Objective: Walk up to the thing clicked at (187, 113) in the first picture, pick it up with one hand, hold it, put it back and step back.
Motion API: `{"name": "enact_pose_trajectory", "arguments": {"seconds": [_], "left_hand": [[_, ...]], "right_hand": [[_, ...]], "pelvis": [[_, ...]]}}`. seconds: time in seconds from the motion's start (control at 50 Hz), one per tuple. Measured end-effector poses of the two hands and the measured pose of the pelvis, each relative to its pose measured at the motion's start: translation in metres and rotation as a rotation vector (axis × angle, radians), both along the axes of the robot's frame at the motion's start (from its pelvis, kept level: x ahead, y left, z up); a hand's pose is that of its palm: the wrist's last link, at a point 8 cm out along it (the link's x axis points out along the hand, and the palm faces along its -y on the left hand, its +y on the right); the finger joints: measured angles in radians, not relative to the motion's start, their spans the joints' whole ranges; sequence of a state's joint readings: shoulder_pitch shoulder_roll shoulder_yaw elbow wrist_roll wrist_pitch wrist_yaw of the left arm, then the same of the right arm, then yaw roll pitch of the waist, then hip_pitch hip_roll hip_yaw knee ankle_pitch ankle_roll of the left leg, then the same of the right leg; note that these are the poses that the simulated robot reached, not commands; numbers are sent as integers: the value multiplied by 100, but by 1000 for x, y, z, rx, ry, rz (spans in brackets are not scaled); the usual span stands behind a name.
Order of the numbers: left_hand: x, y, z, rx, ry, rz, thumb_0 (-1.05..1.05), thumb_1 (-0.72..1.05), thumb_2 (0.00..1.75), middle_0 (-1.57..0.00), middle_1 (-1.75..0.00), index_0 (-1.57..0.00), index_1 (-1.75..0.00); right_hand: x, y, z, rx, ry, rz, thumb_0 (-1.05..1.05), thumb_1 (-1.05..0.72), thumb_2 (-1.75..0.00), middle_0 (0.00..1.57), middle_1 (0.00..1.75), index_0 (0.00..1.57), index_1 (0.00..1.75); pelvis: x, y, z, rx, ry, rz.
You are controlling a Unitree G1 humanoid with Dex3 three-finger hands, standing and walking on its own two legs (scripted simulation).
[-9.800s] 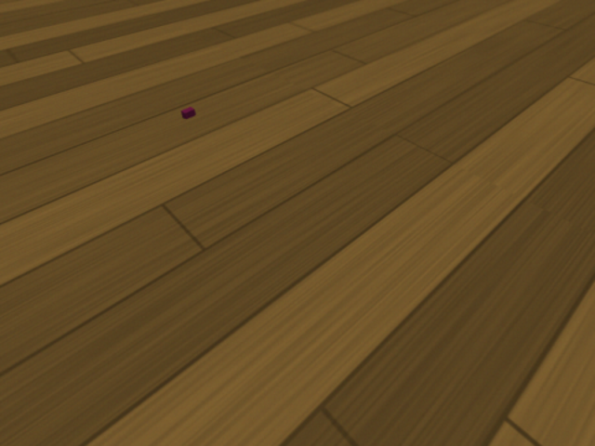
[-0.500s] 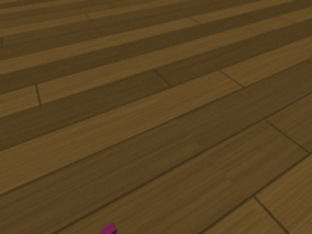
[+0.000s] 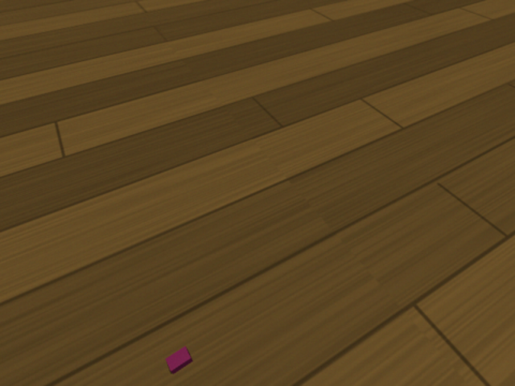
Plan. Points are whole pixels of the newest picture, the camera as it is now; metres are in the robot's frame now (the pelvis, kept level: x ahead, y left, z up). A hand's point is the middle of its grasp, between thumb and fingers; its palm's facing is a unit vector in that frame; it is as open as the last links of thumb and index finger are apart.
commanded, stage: walk up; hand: left
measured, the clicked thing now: (179, 359) +0.35 +0.30 -0.76
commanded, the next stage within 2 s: stand in 1.14 s
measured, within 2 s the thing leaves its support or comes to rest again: neither
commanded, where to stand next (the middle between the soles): +0.00 +0.01 m, yaw +0 degrees
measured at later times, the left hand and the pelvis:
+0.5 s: hand out of the picture +0.05 +0.26 -0.16, palm faces +0.00 -0.94 -0.33, open 7.4 cm; pelvis -0.01 +0.00 +0.00, yaw +0 degrees
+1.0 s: hand out of the picture +0.09 +0.26 -0.16, palm faces -0.01 -0.94 -0.33, open 7.4 cm; pelvis -0.01 +0.00 +0.00, yaw -1 degrees
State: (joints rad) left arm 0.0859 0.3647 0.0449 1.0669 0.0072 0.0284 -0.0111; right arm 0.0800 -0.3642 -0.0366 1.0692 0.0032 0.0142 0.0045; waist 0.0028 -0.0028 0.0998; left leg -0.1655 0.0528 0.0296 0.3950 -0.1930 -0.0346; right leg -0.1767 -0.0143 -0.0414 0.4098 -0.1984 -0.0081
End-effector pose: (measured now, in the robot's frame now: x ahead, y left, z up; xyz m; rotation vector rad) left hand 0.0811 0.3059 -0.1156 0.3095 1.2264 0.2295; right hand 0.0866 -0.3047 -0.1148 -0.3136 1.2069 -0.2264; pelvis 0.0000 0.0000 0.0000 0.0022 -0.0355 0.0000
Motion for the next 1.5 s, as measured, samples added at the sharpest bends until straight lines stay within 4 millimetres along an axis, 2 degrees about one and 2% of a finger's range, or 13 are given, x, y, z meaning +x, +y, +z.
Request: {"name": "enact_pose_trajectory", "arguments": {"seconds": [0.16, 0.32, 0.42, 0.5, 0.76, 0.92, 1.22, 1.5], "left_hand": [[-13, -1, -7, -24, 7, -2, 0, 90, 89, -20, -30, -21, -30], [-26, 0, -11, -38, 30, 7, 0, 90, 89, -20, -30, -21, -30], [-35, -2, -9, -30, 54, 10, 0, 90, 89, -20, -30, -20, -30], [-34, -3, -7, -23, 54, 10, 0, 90, 89, -20, -30, -21, -30], [-6, -1, -4, -26, -27, -12, 0, 90, 89, -20, -30, -20, -30], [-1, -3, -3, -28, -25, -26, 0, 90, 89, -20, -30, -20, -30], [-5, -9, -2, -25, 6, -33, 0, 90, 89, -20, -30, -20, -30], [14, -4, 3, -17, -14, -41, 0, 90, 89, -20, -30, -21, -30]], "right_hand": [[-23, 0, 0, -10, 23, -4, 1, -90, -89, 21, 30, 20, 30], [-43, 6, -2, -3, 73, -2, 1, -90, -89, 21, 30, 20, 30], [-38, 6, -5, 10, 61, -1, 1, -90, -89, 21, 30, 20, 30], [-30, 5, -6, 14, 34, 2, 1, -90, -89, 21, 30, 20, 30], [-15, 6, 0, 3, -8, 21, 1, -90, -89, 21, 30, 20, 30], [-14, 4, 1, 2, -12, 16, 1, -90, -89, 21, 30, 20, 30], [-20, 4, -2, 15, 20, 14, 1, -90, -89, 21, 30, 20, 30], [-12, 16, -4, 34, 33, 1, 1, -90, -89, 21, 30, 20, 30]], "pelvis": [[-12, 4, -3, -3, -2, -1], [-14, 5, -3, 1, 4, 0], [-13, 2, -2, -1, 5, -2], [-12, 2, -3, -3, 5, -3], [-10, 4, -3, 0, 6, -6], [-9, 3, -2, 0, 9, -8], [-1, 0, 1, -1, 6, -10], [18, 6, 4, 0, 1, -12]]}}
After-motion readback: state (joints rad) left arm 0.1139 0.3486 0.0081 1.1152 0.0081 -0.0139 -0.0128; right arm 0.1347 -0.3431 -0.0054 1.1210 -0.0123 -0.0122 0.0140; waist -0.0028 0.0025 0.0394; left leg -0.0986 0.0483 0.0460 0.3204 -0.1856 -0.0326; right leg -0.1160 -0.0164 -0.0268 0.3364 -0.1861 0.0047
